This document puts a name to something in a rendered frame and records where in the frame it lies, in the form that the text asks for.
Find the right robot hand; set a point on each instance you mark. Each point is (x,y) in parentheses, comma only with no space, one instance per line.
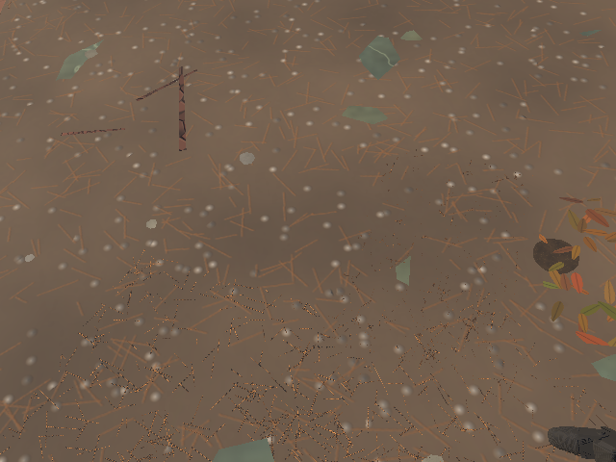
(590,443)

